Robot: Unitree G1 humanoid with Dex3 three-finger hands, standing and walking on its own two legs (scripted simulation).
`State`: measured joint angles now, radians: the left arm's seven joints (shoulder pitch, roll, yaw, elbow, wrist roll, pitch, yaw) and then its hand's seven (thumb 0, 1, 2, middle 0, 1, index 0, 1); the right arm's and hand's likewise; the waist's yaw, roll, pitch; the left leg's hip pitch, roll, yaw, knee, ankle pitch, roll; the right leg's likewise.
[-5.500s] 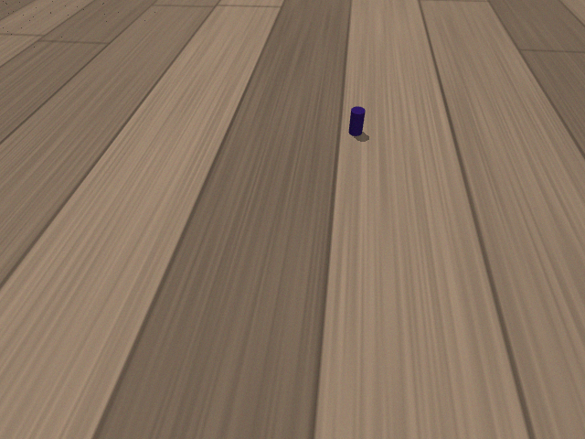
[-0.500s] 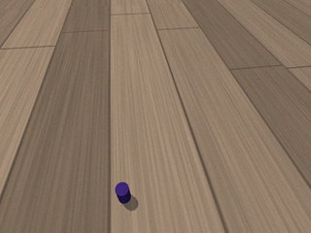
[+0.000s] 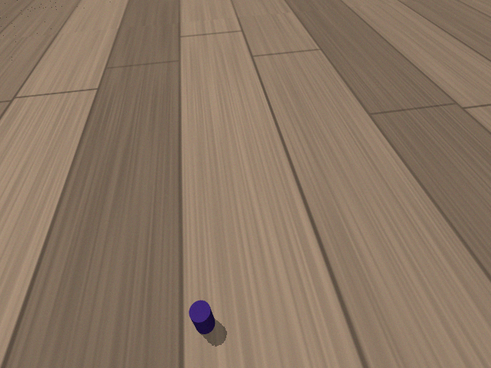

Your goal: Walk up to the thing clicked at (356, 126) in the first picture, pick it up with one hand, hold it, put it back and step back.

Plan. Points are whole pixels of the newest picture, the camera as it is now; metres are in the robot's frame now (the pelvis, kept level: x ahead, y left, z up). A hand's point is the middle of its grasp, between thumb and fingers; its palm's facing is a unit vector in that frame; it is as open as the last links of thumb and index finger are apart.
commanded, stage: walk up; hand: left
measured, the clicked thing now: (202, 317) +0.42 +0.22 -0.71
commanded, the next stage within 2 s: stand in 0.72 s
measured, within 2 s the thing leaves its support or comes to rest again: neither
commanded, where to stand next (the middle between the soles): +0.05 +0.00 m, yaw +0 degrees
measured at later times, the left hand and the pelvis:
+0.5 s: hand out of the picture +0.10 +0.25 -0.15, palm faces -0.03 -0.94 -0.33, open 7.3 cm; pelvis +0.01 +0.01 +0.00, yaw -1 degrees
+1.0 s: hand out of the picture +0.09 +0.26 -0.15, palm faces -0.03 -0.94 -0.34, open 7.3 cm; pelvis +0.01 +0.01 +0.00, yaw -1 degrees
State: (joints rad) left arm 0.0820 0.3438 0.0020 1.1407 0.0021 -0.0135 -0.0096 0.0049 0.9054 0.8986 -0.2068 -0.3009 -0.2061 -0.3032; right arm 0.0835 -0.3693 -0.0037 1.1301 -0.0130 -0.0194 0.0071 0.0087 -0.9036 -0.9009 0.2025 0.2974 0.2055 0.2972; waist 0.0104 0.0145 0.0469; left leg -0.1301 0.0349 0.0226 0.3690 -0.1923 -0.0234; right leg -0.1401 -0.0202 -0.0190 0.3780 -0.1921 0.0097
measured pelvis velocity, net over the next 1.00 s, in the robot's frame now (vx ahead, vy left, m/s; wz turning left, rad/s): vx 0.01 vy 0.01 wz -0.01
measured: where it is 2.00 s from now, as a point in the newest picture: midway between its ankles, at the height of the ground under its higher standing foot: outside the picture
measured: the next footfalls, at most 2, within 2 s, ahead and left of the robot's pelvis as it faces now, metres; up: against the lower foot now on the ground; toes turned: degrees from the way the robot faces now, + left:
none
